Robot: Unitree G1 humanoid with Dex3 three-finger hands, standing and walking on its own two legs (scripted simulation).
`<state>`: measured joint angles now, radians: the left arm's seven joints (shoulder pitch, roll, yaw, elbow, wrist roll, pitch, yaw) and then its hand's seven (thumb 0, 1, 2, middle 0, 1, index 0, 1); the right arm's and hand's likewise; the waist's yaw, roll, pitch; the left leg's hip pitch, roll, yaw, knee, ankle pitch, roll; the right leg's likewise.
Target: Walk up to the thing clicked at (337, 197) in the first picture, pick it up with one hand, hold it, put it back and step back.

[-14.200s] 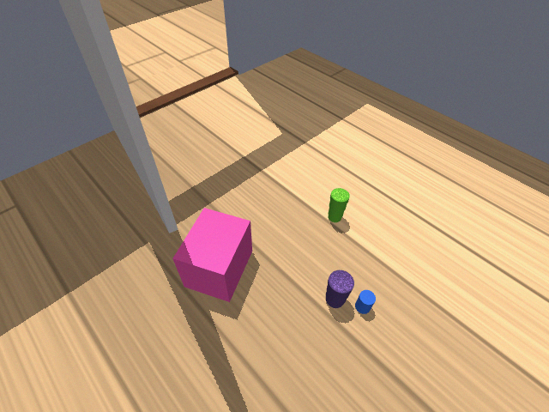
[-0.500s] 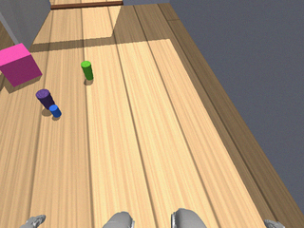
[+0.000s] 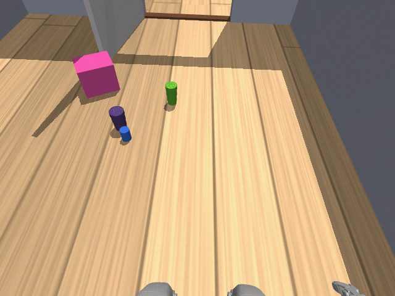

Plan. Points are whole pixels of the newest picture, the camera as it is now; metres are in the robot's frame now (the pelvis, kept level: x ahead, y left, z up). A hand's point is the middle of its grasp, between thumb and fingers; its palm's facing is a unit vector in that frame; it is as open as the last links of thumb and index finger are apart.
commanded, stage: walk up
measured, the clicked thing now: (171, 94) +1.44 +0.21 -0.67
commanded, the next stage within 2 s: stand in 0.72 s
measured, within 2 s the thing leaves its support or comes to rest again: neither
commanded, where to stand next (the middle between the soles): +0.08 -0.03 m, yaw +2 degrees
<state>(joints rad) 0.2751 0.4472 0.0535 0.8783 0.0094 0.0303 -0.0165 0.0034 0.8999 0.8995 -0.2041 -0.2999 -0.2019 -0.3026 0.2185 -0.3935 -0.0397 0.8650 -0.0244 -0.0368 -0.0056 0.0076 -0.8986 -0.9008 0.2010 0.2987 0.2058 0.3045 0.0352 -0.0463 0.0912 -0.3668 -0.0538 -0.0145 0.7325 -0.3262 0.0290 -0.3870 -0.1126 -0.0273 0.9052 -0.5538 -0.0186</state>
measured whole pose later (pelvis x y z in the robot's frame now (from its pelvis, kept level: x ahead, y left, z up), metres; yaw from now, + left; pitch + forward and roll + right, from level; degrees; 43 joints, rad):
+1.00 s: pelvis +0.02 -0.02 +0.04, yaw +3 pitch -3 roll +0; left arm 0.09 0.36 0.00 1.16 0.01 -0.01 -0.01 0.00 0.90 0.90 -0.20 -0.30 -0.20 -0.30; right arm 0.05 -0.34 -0.01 1.14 -0.01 0.00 0.01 0.01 -0.90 -0.90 0.20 0.30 0.20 0.30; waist 0.02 0.00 0.07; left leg -0.17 -0.01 -0.09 0.37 -0.16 -0.02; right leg -0.10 -0.06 -0.10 0.35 -0.20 0.03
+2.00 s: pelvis +0.03 -0.03 +0.04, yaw +2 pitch -2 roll +0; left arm 0.11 0.35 0.00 1.13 0.01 -0.01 -0.01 0.00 0.90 0.90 -0.20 -0.30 -0.20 -0.30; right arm 0.08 -0.35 0.00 1.15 -0.01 0.00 0.01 0.01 -0.90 -0.90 0.20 0.30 0.20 0.30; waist 0.01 0.00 0.05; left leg -0.14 0.02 -0.08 0.33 -0.16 -0.04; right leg -0.09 -0.03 -0.08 0.33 -0.20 0.01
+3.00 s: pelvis +0.04 -0.03 +0.04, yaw +1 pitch -2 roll +0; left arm 0.13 0.36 0.00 1.13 0.01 0.00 -0.01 0.00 0.90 0.90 -0.20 -0.30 -0.20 -0.30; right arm 0.12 -0.35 0.01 1.14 -0.01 0.00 0.01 0.01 -0.90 -0.90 0.20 0.30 0.20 0.30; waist 0.01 0.00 0.05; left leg -0.13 0.02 -0.07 0.32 -0.17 -0.04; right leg -0.09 -0.03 -0.07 0.33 -0.21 0.01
